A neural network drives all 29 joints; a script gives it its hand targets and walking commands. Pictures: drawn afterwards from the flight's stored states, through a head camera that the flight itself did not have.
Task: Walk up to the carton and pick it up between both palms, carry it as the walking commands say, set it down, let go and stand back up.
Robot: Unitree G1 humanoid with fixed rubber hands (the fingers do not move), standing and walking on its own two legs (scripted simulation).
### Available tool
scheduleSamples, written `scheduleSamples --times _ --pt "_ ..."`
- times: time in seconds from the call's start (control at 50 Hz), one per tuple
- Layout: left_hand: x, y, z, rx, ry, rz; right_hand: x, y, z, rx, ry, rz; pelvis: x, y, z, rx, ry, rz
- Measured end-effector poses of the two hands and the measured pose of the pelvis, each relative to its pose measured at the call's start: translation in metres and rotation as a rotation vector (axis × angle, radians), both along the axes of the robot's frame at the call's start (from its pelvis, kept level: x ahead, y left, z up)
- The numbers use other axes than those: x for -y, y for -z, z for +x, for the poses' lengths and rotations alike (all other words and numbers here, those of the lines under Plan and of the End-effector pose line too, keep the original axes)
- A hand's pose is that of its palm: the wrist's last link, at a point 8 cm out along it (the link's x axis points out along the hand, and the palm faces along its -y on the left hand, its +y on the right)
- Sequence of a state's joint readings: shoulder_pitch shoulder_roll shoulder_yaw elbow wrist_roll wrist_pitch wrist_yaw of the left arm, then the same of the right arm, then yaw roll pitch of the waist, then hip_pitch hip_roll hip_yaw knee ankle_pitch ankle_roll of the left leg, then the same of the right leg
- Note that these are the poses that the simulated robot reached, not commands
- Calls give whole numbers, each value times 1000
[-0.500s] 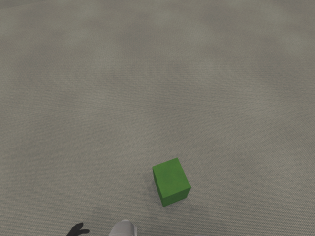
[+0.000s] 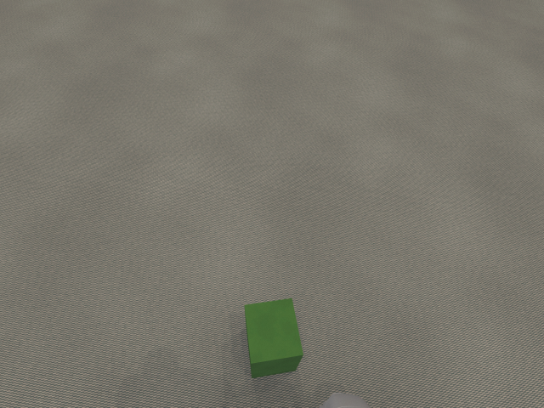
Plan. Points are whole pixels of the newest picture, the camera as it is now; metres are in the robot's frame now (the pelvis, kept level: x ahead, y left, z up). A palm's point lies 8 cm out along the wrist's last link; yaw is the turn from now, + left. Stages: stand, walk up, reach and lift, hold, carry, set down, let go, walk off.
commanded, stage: walk up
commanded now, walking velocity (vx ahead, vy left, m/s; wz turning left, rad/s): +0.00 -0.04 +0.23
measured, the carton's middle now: (271, 339) +0.37 -0.01 -0.66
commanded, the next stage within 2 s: stand in 1.84 s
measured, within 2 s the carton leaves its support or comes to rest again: neither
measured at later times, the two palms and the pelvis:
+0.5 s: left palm out of the picture +0.01 +0.25 -0.14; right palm out of the picture +0.11 -0.26 -0.12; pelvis +0.00 -0.02 -0.01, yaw +4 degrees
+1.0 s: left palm out of the picture +0.03 +0.22 -0.13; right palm out of the picture +0.03 -0.26 -0.14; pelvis +0.01 -0.02 +0.00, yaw +4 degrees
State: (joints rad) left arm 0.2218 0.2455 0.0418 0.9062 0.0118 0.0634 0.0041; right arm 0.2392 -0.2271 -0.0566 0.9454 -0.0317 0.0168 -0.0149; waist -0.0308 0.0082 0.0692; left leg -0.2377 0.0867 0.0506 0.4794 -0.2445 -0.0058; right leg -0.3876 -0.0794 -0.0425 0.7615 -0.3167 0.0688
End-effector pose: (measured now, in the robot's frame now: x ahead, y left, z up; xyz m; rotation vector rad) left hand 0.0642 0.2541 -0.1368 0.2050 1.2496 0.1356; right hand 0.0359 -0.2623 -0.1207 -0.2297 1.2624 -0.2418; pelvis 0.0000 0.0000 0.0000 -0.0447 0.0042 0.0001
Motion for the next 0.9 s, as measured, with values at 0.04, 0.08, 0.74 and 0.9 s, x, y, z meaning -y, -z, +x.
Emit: scheduleSamples --times 0.04,0.08,0.74,0.9 --pt "9 -3 8 40 -1 32 14 10 1 -5 -5 19 15 5 1 1 -14 18" --pt "17 -1 10 72 3 74 28 24 6 -2 -22 33 30 15 2 1 -23 50" --pt "32 4 -41 -22 -103 -14 -23 17 44 53 -89 103 16 2 9 44 -50 63" --pt "33 -5 -31 -8 -90 4 -12 22 8 -50 -51 108 19 -2 14 39 -55 47"
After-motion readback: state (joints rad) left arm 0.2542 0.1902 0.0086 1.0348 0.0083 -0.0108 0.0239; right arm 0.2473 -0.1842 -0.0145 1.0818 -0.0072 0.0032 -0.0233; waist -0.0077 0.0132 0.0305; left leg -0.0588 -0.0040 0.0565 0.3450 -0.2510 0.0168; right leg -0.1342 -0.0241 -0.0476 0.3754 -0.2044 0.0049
